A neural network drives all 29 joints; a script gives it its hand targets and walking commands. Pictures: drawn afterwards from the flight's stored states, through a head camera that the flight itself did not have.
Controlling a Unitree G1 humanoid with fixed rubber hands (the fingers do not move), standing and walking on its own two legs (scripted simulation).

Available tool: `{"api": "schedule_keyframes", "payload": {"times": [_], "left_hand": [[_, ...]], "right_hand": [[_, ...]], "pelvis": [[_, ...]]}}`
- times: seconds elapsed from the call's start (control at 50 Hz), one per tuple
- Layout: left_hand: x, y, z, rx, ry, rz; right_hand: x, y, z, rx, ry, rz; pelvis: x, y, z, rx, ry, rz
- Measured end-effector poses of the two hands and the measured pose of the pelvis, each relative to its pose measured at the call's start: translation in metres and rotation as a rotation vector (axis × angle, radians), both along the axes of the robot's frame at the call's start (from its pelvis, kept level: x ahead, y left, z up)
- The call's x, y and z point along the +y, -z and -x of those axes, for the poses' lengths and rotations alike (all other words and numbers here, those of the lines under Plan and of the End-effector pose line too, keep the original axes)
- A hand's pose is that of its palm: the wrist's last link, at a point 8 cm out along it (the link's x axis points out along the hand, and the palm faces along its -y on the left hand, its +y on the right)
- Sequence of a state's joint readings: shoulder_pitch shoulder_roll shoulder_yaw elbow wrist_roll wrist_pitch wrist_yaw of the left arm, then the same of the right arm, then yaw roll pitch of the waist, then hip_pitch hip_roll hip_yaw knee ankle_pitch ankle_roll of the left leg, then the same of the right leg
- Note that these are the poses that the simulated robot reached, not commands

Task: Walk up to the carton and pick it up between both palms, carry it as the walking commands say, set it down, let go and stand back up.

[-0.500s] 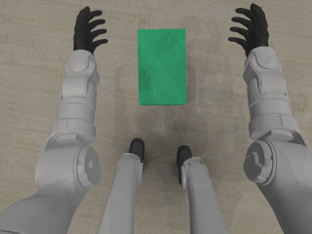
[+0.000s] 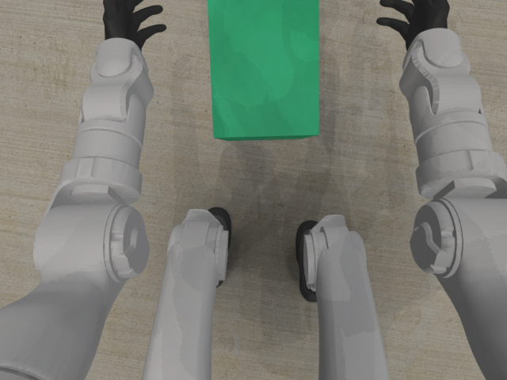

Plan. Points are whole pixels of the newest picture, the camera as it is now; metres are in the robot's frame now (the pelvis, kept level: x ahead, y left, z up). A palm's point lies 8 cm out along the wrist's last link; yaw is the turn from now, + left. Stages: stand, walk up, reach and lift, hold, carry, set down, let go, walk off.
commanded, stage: reach and lift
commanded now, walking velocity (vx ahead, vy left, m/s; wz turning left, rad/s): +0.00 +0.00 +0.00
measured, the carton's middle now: (263, 67) +0.56 +0.01 -0.38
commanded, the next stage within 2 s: none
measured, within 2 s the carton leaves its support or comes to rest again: neither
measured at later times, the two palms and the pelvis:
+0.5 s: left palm (167, 69) +0.53 +0.18 -0.28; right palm (373, 65) +0.54 -0.17 -0.28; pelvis -0.02 +0.00 -0.10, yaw +1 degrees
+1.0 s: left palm (171, 74) +0.52 +0.18 -0.30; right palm (367, 70) +0.54 -0.17 -0.30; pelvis -0.02 +0.00 -0.12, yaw +0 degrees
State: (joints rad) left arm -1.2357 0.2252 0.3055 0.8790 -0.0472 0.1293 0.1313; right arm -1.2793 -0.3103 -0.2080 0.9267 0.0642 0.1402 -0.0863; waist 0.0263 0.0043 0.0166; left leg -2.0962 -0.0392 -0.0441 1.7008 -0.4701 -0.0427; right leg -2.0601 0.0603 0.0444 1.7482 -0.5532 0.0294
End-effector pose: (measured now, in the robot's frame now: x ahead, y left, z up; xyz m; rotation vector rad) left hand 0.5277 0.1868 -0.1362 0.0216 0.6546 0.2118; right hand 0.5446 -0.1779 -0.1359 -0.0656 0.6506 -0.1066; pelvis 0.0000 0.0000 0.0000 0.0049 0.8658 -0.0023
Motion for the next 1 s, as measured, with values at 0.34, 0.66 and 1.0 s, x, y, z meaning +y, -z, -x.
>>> {"api": "schedule_keyframes", "payload": {"times": [0.34,0.66,1.0], "left_hand": [[-0.008,0.098,-0.001,0.043,0.022,0.01],[-0.011,0.171,0.006,0.101,0.034,0.014],[-0.008,0.166,0.004,0.088,0.033,0.023]], "right_hand": [[0.01,0.099,0.001,0.041,-0.005,-0.015],[0.009,0.173,0.011,0.082,-0.025,-0.018],[0.011,0.168,0.008,0.082,-0.041,-0.021]], "pelvis": [[0.001,0.077,0.015,-0.088,0.0,-0.006],[0.0,0.121,0.017,-0.221,0.008,-0.015],[-0.003,0.125,0.017,-0.219,0.014,-0.019]]}}
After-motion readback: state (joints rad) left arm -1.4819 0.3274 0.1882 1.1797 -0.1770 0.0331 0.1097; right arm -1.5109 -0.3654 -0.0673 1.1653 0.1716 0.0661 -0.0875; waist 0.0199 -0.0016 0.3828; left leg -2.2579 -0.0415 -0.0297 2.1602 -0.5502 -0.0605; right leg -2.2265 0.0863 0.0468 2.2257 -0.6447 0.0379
